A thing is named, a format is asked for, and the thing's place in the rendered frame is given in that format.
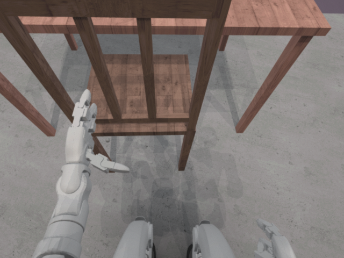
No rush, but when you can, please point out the robot right thigh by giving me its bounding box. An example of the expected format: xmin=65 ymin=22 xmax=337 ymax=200
xmin=192 ymin=224 xmax=235 ymax=258

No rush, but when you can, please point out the robot left hand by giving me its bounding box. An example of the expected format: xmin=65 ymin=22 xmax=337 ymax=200
xmin=65 ymin=89 xmax=130 ymax=174

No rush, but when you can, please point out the robot left thigh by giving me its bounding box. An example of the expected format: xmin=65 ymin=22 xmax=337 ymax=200
xmin=113 ymin=220 xmax=153 ymax=258

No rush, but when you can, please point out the chair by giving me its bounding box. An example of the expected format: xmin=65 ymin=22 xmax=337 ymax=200
xmin=0 ymin=0 xmax=232 ymax=173

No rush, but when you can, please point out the robot right hand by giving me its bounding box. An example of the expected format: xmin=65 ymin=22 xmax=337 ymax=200
xmin=254 ymin=218 xmax=296 ymax=258

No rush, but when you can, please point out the table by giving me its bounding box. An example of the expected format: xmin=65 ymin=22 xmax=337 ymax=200
xmin=0 ymin=0 xmax=331 ymax=137

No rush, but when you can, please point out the left robot forearm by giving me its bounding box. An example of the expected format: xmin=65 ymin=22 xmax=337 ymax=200
xmin=32 ymin=163 xmax=92 ymax=258

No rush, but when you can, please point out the robot thigh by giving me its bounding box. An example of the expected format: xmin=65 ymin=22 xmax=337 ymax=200
xmin=113 ymin=220 xmax=153 ymax=258
xmin=192 ymin=224 xmax=235 ymax=258

